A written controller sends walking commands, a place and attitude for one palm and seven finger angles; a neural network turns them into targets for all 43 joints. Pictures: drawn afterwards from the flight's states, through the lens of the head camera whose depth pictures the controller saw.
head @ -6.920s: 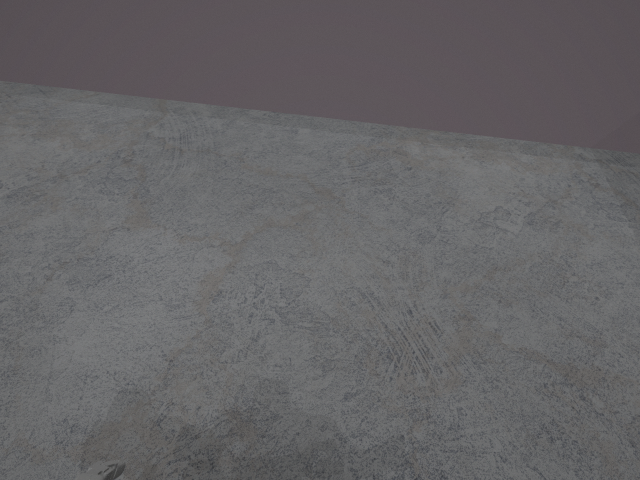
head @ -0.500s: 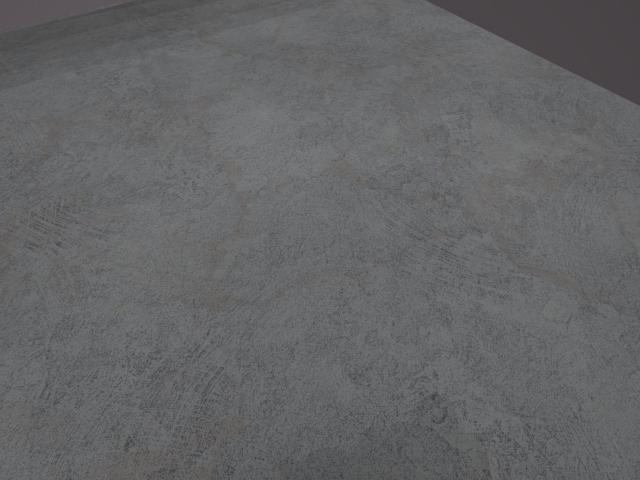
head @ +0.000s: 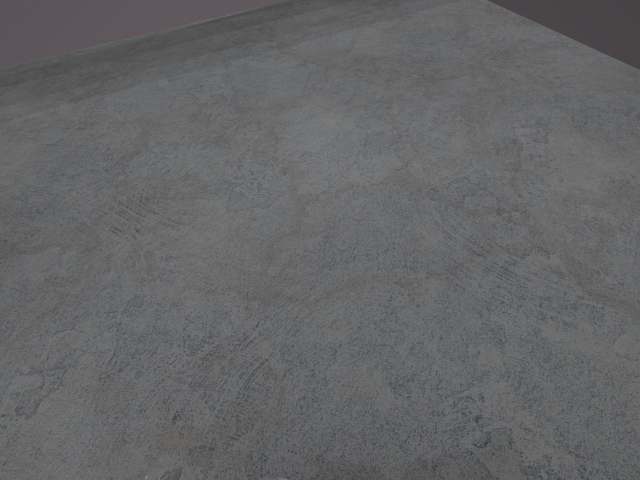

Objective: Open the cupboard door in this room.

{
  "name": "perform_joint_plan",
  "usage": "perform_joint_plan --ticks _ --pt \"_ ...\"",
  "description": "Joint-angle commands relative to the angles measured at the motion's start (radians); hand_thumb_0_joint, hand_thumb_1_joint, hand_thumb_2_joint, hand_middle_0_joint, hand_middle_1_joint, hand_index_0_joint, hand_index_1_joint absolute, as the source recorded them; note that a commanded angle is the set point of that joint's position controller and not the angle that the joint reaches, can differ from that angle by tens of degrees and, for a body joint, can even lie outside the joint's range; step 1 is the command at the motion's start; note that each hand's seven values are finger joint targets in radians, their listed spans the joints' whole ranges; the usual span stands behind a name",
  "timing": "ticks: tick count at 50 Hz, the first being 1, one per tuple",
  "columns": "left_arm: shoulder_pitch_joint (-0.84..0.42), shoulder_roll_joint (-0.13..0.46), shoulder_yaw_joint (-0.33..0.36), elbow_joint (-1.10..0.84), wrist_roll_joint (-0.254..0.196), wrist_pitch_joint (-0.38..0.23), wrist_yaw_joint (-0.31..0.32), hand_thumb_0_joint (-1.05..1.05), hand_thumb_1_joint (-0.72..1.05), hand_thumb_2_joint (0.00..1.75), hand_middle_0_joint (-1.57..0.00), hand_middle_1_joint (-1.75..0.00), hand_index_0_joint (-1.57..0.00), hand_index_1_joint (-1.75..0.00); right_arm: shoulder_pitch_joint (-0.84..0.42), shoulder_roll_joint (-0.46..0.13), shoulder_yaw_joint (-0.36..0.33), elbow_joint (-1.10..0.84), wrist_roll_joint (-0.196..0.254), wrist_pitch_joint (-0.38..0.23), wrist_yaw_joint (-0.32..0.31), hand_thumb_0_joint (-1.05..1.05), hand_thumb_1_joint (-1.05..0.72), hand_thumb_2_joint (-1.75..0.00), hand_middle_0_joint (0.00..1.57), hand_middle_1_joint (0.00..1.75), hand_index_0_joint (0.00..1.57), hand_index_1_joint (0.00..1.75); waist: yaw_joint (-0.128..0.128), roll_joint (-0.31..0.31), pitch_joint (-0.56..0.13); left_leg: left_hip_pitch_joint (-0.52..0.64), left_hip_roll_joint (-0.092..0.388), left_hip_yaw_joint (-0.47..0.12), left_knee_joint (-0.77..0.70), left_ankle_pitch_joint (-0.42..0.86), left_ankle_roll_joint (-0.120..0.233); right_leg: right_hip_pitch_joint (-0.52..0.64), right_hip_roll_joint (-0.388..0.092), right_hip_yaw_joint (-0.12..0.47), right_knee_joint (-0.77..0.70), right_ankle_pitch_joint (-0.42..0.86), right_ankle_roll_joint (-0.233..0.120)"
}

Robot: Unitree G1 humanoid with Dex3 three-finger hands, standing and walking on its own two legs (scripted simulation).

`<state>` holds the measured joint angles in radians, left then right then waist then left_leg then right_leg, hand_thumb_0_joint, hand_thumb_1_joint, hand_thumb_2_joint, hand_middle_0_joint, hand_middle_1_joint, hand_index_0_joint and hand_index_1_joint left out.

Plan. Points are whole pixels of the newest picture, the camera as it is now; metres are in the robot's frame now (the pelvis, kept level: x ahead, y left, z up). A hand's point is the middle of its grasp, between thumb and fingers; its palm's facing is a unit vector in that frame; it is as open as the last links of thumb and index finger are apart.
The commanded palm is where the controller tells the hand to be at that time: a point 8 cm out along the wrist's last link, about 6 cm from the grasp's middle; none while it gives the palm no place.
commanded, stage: turn or walk to find it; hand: left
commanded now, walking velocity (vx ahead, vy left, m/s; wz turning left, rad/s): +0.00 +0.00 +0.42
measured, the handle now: out of the picture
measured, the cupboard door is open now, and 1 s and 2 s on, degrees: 0 0 0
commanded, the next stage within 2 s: none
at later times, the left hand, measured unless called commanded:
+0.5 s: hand out of the picture -0.06 +0.24 -0.18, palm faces +0.27 -0.93 -0.24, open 7.4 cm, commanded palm none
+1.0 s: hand out of the picture -0.03 +0.20 -0.13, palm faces +0.41 -0.87 -0.29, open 7.4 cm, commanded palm none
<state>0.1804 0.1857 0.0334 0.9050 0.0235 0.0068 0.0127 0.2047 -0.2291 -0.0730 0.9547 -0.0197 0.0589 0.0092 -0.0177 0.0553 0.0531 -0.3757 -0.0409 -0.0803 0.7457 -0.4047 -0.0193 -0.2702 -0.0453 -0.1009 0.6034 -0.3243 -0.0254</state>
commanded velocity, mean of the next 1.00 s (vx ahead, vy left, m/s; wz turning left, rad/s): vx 0.00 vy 0.00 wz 0.42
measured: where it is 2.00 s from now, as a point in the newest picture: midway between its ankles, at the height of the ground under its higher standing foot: outside the picture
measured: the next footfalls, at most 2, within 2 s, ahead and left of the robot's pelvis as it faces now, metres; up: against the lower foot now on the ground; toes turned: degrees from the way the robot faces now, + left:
left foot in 0.44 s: -0.02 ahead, +0.14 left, +0.00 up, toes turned +17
right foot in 0.90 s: +0.03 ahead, -0.09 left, +0.00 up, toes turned +19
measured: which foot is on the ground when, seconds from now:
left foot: up 0.00-0.42, down 0.44-0.90, up 0.92-1.00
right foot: down 0.00-0.44, up 0.46-0.88, down 0.90-1.00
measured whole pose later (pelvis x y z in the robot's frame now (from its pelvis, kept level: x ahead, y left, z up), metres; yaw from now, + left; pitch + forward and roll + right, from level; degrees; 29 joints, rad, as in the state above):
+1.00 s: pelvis -0.04 -0.02 +0.01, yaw +25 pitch +0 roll +2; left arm 0.17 0.17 0.03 0.90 0.02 0.01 0.02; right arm 0.24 -0.23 -0.08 0.98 -0.02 0.07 0.01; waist -0.03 0.05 0.05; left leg -0.45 -0.06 -0.07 0.94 -0.44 -0.02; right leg -0.24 -0.05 -0.10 0.56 -0.31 -0.03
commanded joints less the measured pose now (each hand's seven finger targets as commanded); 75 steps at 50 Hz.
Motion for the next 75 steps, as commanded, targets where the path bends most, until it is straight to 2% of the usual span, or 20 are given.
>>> perform_joint_plan --ticks 1,5,16,20,22,23,29,38,43,44,45,46,49,51,63,67,68,69,70,75 --pt "0.012 0.187 0.051 -0.065 -0.004 -0.017 0.022 0.00 0.90 0.90 -0.20 -0.30 -0.20 -0.30 -0.026 -0.099 -0.034 -0.068 -0.004 -0.006 0.003 0.00 -0.90 -0.90 0.20 0.30 0.20 0.30 0.011 -0.188 0.010 -0.197 0.048 -0.012 0.467 -0.026 -0.014 0.051 -0.310 0.249 -0.324 0.219 -0.097" --pt "0.035 0.157 0.041 -0.054 -0.003 -0.028 0.024 0.00 0.90 0.90 -0.20 -0.30 -0.20 -0.30 0.017 -0.076 -0.026 -0.034 -0.003 -0.001 0.009 0.00 -0.90 -0.90 0.20 0.30 0.20 0.30 0.010 -0.210 -0.024 -0.183 0.064 0.034 0.462 0.054 -0.048 0.128 -0.263 0.105 -0.283 0.402 -0.077" --pt "0.123 0.221 0.064 0.013 0.010 -0.011 0.022 0.00 0.90 0.90 -0.20 -0.30 -0.20 -0.30 -0.095 -0.050 0.004 -0.053 0.011 -0.017 0.005 0.00 -0.90 -0.90 0.20 0.30 0.20 0.30 0.074 -0.247 -0.064 -0.035 0.082 0.147 0.047 -0.069 -0.035 0.189 -0.337 0.055 -0.214 0.499 -0.122" --pt "0.096 0.218 0.067 0.024 -0.005 0.001 0.016 0.00 0.90 0.90 -0.20 -0.30 -0.20 -0.30 0.008 -0.080 0.001 -0.033 0.008 -0.037 0.002 0.00 -0.90 -0.90 0.20 0.30 0.20 0.30 0.009 -0.169 -0.117 0.211 0.083 0.171 -0.322 0.195 -0.006 0.093 -0.294 -0.037 -0.039 0.414 -0.023" --pt "0.085 0.113 0.041 -0.035 -0.012 0.015 0.006 0.00 0.90 0.90 -0.20 -0.30 -0.20 -0.30 0.073 -0.246 -0.035 -0.036 -0.001 -0.045 -0.005 0.00 -0.90 -0.90 0.20 0.30 0.20 0.30 -0.024 0.271 -0.110 0.387 0.443 -0.268 -0.421 0.680 0.174 -0.288 -0.095 -0.086 0.314 -0.306 0.100" --pt "0.008 0.134 0.036 -0.046 -0.003 0.029 0.015 0.00 0.90 0.90 -0.20 -0.30 -0.20 -0.30 0.105 -0.243 -0.035 -0.013 -0.002 -0.041 -0.014 0.00 -0.90 -0.90 0.20 0.30 0.20 0.30 -0.061 0.212 -0.115 0.299 0.448 -0.261 -0.437 0.583 0.216 -0.254 -0.084 0.015 0.434 -0.323 0.090" --pt "0.048 0.136 0.047 0.012 -0.007 0.027 -0.003 0.00 0.90 0.90 -0.20 -0.30 -0.20 -0.30 -0.035 -0.160 -0.007 -0.054 0.004 -0.056 -0.028 0.00 -0.90 -0.90 0.20 0.30 0.20 0.30 0.017 0.079 -0.061 0.242 0.276 -0.084 -0.437 0.548 0.165 -0.248 -0.071 0.068 0.496 -0.069 0.107" --pt "-0.031 0.104 0.038 -0.049 -0.012 0.023 0.007 0.00 0.90 0.90 -0.20 -0.30 -0.20 -0.30 0.026 -0.171 -0.027 -0.055 -0.007 -0.042 -0.022 0.00 -0.90 -0.90 0.20 0.30 0.20 0.30 -0.020 0.086 -0.070 0.241 0.273 -0.212 -0.410 0.522 0.196 -0.164 -0.018 0.070 0.239 -0.132 0.103" --pt "0.088 0.118 0.040 -0.028 -0.018 0.004 0.014 0.00 0.90 0.90 -0.20 -0.30 -0.20 -0.30 -0.016 -0.160 -0.033 -0.075 0.000 -0.035 -0.016 0.00 -0.90 -0.90 0.20 0.30 0.20 0.30 0.043 0.079 -0.118 0.106 0.203 -0.210 -0.305 0.472 0.136 0.109 0.007 0.046 -0.148 0.081 0.086" --pt "0.117 0.160 0.048 -0.023 -0.011 -0.006 0.019 0.00 0.90 0.90 -0.20 -0.30 -0.20 -0.30 -0.012 -0.124 -0.032 -0.079 0.008 -0.036 -0.011 0.00 -0.90 -0.90 0.20 0.30 0.20 0.30 0.056 -0.021 -0.127 -0.001 0.144 -0.166 -0.222 0.341 0.083 0.234 -0.070 0.119 -0.266 0.136 0.066" --pt "0.132 0.246 0.065 -0.025 0.005 -0.016 0.026 0.00 0.90 0.90 -0.20 -0.30 -0.20 -0.30 0.004 -0.056 -0.019 -0.102 0.013 -0.038 -0.005 0.00 -0.90 -0.90 0.20 0.30 0.20 0.30 0.057 -0.295 -0.121 -0.191 0.002 -0.002 -0.028 0.042 0.008 0.321 -0.319 0.368 -0.321 0.191 -0.025" --pt "0.114 0.271 0.068 -0.043 -0.001 -0.012 0.025 0.00 0.90 0.90 -0.20 -0.30 -0.20 -0.30 -0.025 -0.085 -0.029 -0.113 0.002 -0.026 -0.009 0.00 -0.90 -0.90 0.20 0.30 0.20 0.30 0.070 -0.333 -0.085 -0.192 -0.008 0.009 0.179 -0.171 -0.007 0.172 -0.445 0.431 -0.349 0.219 -0.122" --pt "-0.023 0.180 0.050 -0.071 -0.007 -0.011 0.027 0.00 0.90 0.90 -0.20 -0.30 -0.20 -0.30 0.007 -0.092 -0.037 -0.057 -0.005 -0.003 0.004 0.00 -0.90 -0.90 0.20 0.30 0.20 0.30 -0.003 -0.162 0.016 -0.190 0.047 -0.013 0.453 -0.026 -0.010 0.019 -0.310 0.259 -0.339 0.166 -0.099" --pt "-0.034 0.157 0.041 -0.074 -0.006 -0.021 0.024 0.00 0.90 0.90 -0.20 -0.30 -0.20 -0.30 0.057 -0.076 -0.031 -0.031 -0.006 0.000 0.008 0.00 -0.90 -0.90 0.20 0.30 0.20 0.30 -0.016 -0.187 -0.006 -0.188 0.056 0.023 0.484 0.050 -0.034 0.068 -0.259 0.136 -0.307 0.269 -0.076" --pt "0.116 0.225 0.062 0.010 0.009 -0.011 0.020 0.00 0.90 0.90 -0.20 -0.30 -0.20 -0.30 -0.085 -0.057 0.001 -0.051 0.010 -0.015 0.005 0.00 -0.90 -0.90 0.20 0.30 0.20 0.30 0.070 -0.264 -0.069 -0.051 0.070 0.139 0.066 -0.068 -0.040 0.203 -0.317 0.070 -0.213 0.516 -0.120" --pt "0.087 0.228 0.068 0.022 -0.002 0.000 0.017 0.00 0.90 0.90 -0.20 -0.30 -0.20 -0.30 -0.001 -0.074 0.002 -0.034 0.010 -0.035 0.000 0.00 -0.90 -0.90 0.20 0.30 0.20 0.30 0.013 -0.206 -0.112 0.181 0.066 0.177 -0.288 0.161 -0.016 0.121 -0.292 -0.016 -0.067 0.458 -0.036" --pt "0.097 0.199 0.063 0.010 -0.012 0.008 0.013 0.00 0.90 0.90 -0.20 -0.30 -0.20 -0.30 0.029 -0.134 -0.009 -0.030 0.006 -0.045 0.000 0.00 -0.90 -0.90 0.20 0.30 0.20 0.30 -0.007 -0.056 -0.138 0.325 0.151 0.073 -0.375 0.304 0.018 -0.015 -0.236 -0.060 0.071 0.299 0.021" --pt "0.095 0.134 0.046 -0.021 -0.014 0.012 0.005 0.00 0.90 0.90 -0.20 -0.30 -0.20 -0.30 0.052 -0.228 -0.031 -0.039 0.000 -0.048 -0.002 0.00 -0.90 -0.90 0.20 0.30 0.20 0.30 -0.017 0.222 -0.131 0.432 0.390 -0.225 -0.398 0.616 0.119 -0.265 -0.109 -0.093 0.265 -0.176 0.091" --pt "0.035 0.126 0.033 -0.049 -0.005 0.021 0.009 0.00 0.90 0.90 -0.20 -0.30 -0.20 -0.30 0.099 -0.262 -0.038 -0.026 0.001 -0.040 -0.010 0.00 -0.90 -0.90 0.20 0.30 0.20 0.30 -0.049 0.194 -0.112 0.361 0.466 -0.250 -0.406 0.731 0.202 -0.281 -0.084 -0.016 0.411 -0.319 0.093" --pt "0.040 0.140 0.046 0.008 -0.007 0.028 -0.002 0.00 0.90 0.90 -0.20 -0.30 -0.20 -0.30 -0.049 -0.165 -0.008 -0.057 0.002 -0.052 -0.028 0.00 -0.90 -0.90 0.20 0.30 0.20 0.30 0.016 0.103 -0.056 0.245 0.284 -0.077 -0.411 0.631 0.167 -0.253 -0.074 0.067 0.520 -0.097 0.105"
